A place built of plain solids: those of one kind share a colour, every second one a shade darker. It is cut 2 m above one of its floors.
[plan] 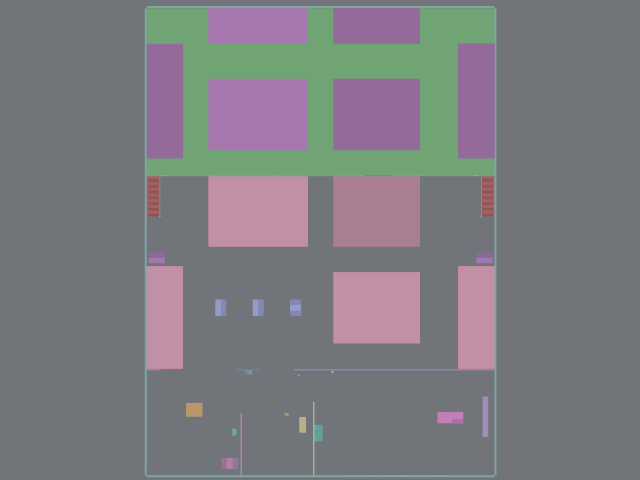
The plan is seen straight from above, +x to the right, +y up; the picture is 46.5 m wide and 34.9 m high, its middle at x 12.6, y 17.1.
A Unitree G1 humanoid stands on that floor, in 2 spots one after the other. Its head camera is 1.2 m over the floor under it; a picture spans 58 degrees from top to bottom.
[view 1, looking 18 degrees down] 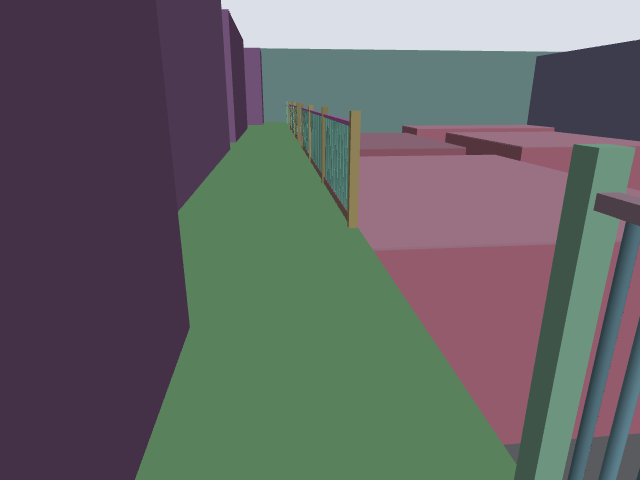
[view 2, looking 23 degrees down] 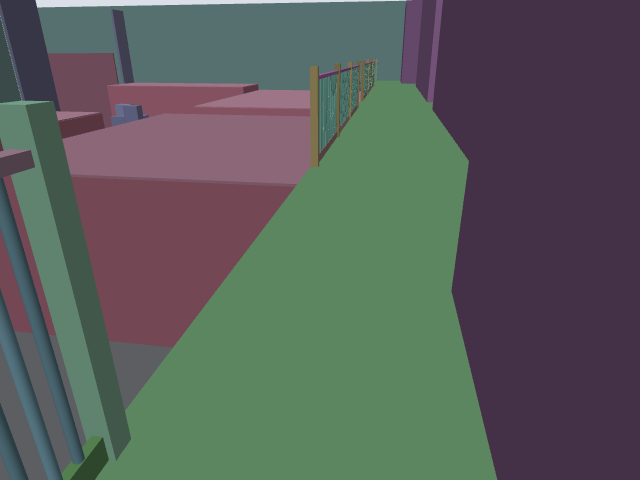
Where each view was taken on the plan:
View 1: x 0.46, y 22.54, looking -6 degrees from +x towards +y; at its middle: slab_deck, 3.88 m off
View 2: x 24.83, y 22.64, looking -171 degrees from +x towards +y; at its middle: slab_deck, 3.07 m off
